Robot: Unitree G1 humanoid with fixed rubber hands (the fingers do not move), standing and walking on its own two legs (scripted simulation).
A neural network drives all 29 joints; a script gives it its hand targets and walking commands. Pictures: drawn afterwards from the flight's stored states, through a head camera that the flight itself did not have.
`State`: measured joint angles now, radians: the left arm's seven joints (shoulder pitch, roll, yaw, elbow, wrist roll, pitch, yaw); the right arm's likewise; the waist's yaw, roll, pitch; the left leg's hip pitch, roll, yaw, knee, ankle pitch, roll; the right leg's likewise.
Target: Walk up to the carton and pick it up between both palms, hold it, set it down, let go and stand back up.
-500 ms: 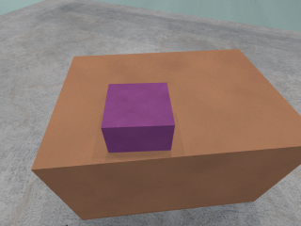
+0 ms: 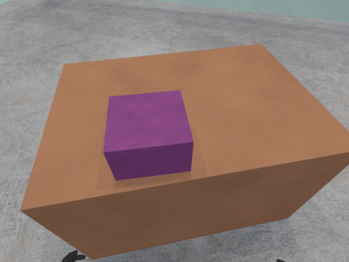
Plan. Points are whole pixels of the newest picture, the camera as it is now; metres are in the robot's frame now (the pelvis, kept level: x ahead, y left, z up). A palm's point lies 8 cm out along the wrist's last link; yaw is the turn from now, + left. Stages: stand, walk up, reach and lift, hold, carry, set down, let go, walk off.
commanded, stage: walk up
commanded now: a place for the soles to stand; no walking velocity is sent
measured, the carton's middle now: (149, 133) +0.50 +0.08 -0.02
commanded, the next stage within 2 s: reach and lift in 0.12 s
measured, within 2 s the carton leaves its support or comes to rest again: neither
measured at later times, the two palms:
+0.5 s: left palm out of the picture +0.15 +0.23 -0.06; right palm out of the picture +0.15 -0.25 -0.07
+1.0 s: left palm (59, 258) +0.16 +0.24 -0.01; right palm (274, 243) +0.18 -0.22 -0.04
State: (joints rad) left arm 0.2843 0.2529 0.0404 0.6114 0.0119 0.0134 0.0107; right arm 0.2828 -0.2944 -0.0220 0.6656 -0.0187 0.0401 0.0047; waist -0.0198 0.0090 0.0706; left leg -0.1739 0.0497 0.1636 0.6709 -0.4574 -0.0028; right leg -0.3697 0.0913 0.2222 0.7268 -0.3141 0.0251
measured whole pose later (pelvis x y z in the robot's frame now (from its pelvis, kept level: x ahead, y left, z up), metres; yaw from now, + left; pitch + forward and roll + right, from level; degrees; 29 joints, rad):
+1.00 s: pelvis -0.03 -0.03 +0.02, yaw +8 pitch -6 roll +1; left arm 0.00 0.27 0.02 0.63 -0.13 0.00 -0.02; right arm 0.17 -0.13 -0.04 0.53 -0.01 -0.15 -0.06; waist -0.02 0.01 0.08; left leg -0.10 0.04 0.04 0.53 -0.31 -0.03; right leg -0.23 0.02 0.03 0.55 -0.21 -0.02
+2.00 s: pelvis +0.01 +0.01 +0.03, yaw +9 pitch -3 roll -1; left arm -0.15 0.23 -0.03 0.55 -0.23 -0.12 0.03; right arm -0.10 -0.25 -0.01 0.61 0.26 -0.22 -0.02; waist 0.00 0.01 0.03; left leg -0.06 0.03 0.03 0.43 -0.32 0.00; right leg -0.14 0.00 0.03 0.38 -0.18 0.03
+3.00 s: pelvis -0.01 -0.02 +0.01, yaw +12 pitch +16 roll -1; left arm -1.01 0.38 -0.18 1.35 -0.42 -0.17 -0.01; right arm -0.89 -0.31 0.10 1.15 0.40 -0.11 -0.06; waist -0.06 0.00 -0.19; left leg -0.59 0.03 -0.04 0.63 -0.31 -0.03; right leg -0.64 0.00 -0.03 0.56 -0.19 0.00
